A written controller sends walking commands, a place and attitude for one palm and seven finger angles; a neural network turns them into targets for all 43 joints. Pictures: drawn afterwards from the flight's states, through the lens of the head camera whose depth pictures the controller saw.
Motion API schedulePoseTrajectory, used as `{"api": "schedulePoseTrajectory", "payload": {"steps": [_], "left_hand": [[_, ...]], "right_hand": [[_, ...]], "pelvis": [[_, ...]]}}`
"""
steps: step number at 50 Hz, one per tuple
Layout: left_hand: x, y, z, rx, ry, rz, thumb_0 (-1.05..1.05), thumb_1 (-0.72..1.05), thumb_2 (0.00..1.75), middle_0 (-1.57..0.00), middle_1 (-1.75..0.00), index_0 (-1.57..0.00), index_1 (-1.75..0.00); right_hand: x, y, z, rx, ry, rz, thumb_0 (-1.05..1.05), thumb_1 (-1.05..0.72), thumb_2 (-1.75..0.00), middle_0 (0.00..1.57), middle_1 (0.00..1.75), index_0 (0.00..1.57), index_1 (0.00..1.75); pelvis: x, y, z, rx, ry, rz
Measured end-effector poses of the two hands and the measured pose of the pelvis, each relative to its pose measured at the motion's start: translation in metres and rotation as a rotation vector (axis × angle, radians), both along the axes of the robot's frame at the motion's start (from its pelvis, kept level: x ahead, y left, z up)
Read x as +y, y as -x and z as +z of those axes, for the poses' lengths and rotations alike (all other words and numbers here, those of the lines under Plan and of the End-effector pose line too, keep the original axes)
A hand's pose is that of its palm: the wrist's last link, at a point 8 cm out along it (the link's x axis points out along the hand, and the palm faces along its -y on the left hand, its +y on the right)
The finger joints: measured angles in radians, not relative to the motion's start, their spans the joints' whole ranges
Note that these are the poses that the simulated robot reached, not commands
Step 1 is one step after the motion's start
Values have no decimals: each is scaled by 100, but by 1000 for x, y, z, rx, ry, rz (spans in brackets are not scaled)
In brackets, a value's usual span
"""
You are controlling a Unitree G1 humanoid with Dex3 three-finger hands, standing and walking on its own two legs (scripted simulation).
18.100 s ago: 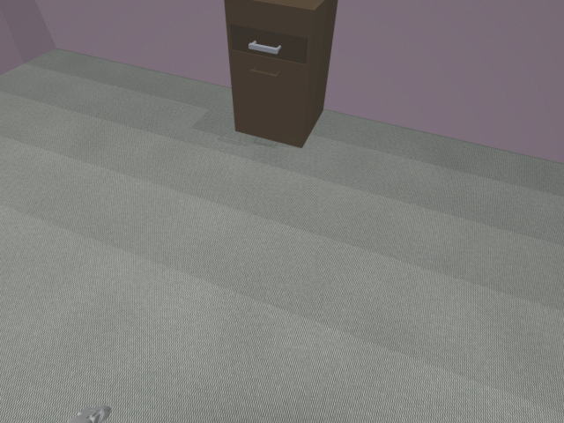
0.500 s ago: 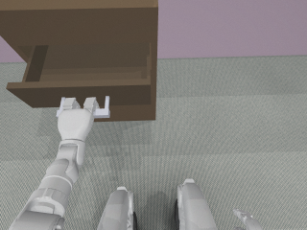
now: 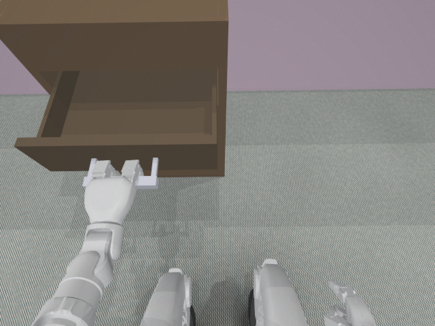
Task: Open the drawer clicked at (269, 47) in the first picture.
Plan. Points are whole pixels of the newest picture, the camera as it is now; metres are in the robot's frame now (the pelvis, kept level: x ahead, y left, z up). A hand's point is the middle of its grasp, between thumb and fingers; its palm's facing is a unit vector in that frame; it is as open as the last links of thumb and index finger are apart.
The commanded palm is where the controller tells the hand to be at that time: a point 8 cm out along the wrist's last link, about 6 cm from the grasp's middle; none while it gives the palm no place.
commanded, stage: pull the drawer open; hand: left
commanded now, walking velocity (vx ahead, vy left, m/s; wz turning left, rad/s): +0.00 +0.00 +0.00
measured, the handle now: (123, 173) +0.41 +0.21 -0.06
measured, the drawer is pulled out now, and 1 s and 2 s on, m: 0.19 0.24 0.30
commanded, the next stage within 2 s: open the thumb to release the handle in 1.92 s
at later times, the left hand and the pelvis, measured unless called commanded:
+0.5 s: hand (120, 215) +0.33 +0.20 -0.08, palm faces -0.04 -0.05 -1.00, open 5.5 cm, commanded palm +0.28 +0.21 -0.04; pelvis +0.00 +0.00 +0.00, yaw +0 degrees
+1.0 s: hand (118, 231) +0.29 +0.20 -0.08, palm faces -0.05 -0.05 -1.00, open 5.5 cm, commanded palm +0.25 +0.21 -0.04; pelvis +0.00 -0.01 +0.00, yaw +0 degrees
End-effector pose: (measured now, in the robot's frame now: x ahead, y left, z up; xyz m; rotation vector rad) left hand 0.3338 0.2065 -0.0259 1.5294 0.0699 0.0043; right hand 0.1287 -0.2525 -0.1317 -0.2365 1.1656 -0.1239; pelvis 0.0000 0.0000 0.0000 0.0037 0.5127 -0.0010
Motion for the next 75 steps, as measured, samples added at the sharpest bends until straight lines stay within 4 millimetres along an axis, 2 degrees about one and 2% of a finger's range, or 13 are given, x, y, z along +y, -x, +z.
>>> {"api": "schedulePoseTrajectory", "payload": {"steps": [43, 63, 75], "left_hand": [[-1, 47, 1, 9, 4, 19, 2, 75, 77, -31, -135, -41, -135], [-2, 77, 1, 14, 12, 27, 2, 74, 77, -31, -135, -41, -135], [-2, 95, 2, 22, 14, 29, 2, 74, 77, -31, -135, -41, -134]], "right_hand": [[3, -29, 3, -92, -9, 28, 0, -91, -90, 20, 30, 20, 30], [3, -50, 5, -148, -11, 66, 0, -91, -90, 20, 30, 20, 30], [5, -56, 3, -178, -21, 79, 0, -91, -90, 20, 30, 20, 30]], "pelvis": [[-4, -2, -2, -13, -8, -8], [-9, -4, -5, -18, -13, -8], [-11, -3, -9, -19, -16, -10]]}}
